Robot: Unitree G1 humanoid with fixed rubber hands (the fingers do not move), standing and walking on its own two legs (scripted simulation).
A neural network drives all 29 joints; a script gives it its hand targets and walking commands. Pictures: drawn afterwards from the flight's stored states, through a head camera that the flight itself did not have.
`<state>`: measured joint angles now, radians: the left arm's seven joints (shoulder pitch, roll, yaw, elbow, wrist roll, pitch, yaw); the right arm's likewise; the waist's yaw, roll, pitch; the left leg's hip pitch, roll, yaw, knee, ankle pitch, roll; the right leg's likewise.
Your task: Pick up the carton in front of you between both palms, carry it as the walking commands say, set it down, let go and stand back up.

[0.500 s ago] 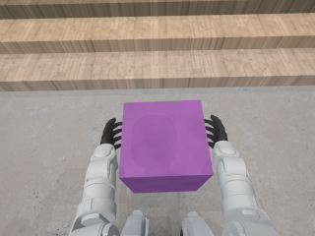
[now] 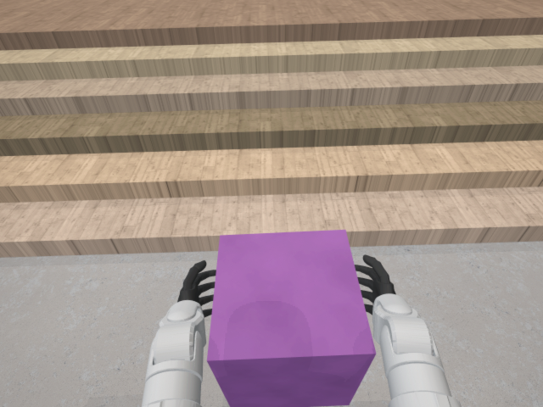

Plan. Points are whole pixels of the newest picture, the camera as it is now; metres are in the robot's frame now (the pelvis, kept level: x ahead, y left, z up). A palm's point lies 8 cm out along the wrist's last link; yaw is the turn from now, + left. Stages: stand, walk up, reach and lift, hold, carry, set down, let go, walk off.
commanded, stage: reach and lift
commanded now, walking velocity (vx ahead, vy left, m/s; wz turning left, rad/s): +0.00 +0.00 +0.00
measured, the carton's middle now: (286, 323) +0.30 +0.00 -0.05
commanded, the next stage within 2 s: hold in 0.98 s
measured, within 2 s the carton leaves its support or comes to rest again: neither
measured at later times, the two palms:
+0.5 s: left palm (188, 304) +0.29 +0.15 +0.03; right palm (383, 299) +0.29 -0.15 +0.03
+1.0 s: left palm (187, 301) +0.29 +0.15 +0.04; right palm (385, 295) +0.29 -0.15 +0.04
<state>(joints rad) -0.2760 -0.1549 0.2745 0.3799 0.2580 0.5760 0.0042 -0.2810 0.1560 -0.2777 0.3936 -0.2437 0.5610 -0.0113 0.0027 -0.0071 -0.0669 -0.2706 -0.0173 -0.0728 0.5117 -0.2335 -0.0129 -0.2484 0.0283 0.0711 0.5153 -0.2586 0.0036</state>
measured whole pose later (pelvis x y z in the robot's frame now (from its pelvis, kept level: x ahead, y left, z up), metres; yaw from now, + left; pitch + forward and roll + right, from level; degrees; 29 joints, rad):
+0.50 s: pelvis -0.01 +0.00 +0.00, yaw +0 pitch -5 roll +0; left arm -0.32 -0.17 0.30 0.35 0.30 0.63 -0.02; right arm -0.33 0.17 -0.31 0.36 -0.30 0.61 0.02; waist 0.00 -0.01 0.03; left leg -0.16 -0.02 -0.07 0.44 -0.20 -0.01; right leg -0.14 0.02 0.08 0.45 -0.23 0.01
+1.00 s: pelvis +0.01 +0.00 +0.01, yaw +0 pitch -6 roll +0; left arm -0.26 -0.15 0.23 0.26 0.27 0.70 -0.01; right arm -0.26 0.15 -0.23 0.27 -0.27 0.69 0.01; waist 0.00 -0.01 0.03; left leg -0.08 -0.02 -0.07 0.38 -0.19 -0.01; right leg -0.06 0.02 0.08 0.38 -0.21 0.00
